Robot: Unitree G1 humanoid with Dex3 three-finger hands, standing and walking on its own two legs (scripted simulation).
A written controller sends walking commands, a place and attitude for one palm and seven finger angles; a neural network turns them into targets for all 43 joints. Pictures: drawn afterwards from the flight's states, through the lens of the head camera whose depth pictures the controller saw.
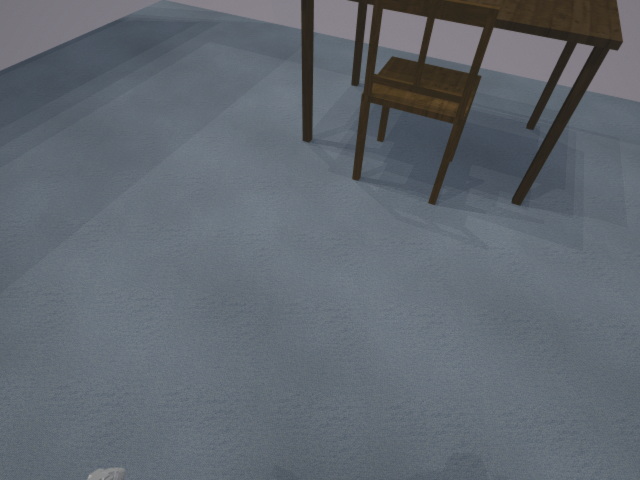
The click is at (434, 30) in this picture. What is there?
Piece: chair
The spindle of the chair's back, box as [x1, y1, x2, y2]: [413, 17, 434, 85]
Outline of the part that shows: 434,18 427,17 413,83 414,85 419,84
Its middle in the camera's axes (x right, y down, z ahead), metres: +0.37 -0.67 +1.39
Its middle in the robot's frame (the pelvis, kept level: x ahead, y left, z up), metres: +1.49 -0.30 -0.11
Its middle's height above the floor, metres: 0.66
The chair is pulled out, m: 0.00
